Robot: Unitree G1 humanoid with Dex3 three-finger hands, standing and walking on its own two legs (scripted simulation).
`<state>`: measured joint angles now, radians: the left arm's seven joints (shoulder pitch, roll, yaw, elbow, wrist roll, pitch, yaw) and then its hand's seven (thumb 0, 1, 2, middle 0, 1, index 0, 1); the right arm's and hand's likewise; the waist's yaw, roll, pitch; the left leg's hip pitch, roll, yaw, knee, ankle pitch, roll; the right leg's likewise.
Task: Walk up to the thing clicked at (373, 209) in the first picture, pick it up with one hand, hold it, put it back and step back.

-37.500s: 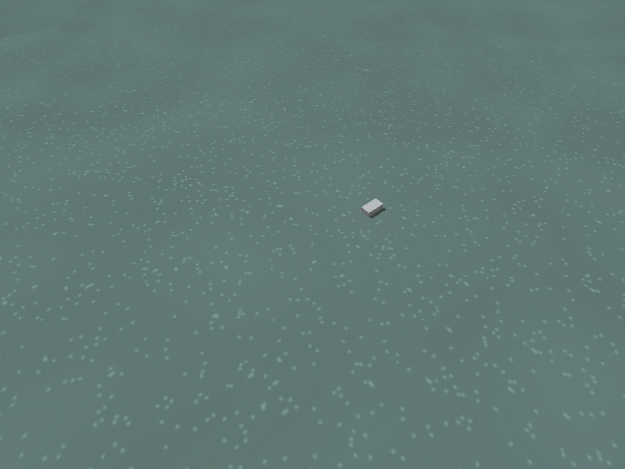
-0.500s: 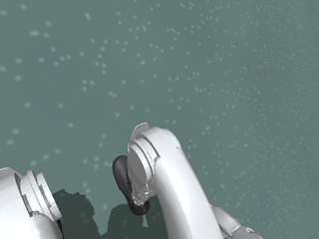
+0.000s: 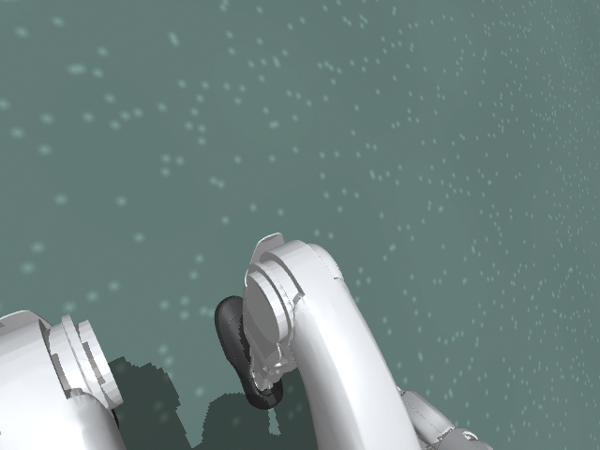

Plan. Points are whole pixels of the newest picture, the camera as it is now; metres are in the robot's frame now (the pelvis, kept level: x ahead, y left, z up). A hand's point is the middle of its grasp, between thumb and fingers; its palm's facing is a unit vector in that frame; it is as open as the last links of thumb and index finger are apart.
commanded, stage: settle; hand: left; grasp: from above
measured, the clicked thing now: out of the picture +0.45 +0.38 -0.30
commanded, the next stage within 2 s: lift in 0.74 s
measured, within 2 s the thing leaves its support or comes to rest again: leaves its support in 0.14 s
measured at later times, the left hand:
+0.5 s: hand out of the picture +0.44 +0.39 -0.18, palm faces -0.42 -0.15 -0.90, open 7.6 cm
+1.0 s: hand out of the picture +0.43 +0.39 -0.13, palm faces -0.42 -0.14 -0.90, open 7.6 cm
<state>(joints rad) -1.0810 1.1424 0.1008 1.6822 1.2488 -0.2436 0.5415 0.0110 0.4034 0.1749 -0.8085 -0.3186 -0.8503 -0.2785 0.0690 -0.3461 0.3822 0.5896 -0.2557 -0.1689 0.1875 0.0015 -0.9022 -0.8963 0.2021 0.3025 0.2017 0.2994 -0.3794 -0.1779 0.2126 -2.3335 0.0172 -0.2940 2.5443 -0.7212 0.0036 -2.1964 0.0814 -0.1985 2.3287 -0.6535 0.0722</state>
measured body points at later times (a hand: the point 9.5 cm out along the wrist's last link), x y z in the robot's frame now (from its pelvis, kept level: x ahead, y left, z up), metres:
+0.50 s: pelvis +0.01 -0.01 +0.01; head +0.25 +0.13 +0.36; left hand +0.46 +0.39 -0.13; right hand +0.11 -0.26 -0.07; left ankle +0.06 +0.12 -0.28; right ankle +0.12 -0.12 -0.28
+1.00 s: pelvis +0.00 -0.01 +0.02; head +0.23 +0.11 +0.39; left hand +0.45 +0.39 -0.07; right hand +0.09 -0.27 -0.06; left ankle +0.06 +0.12 -0.28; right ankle +0.12 -0.12 -0.28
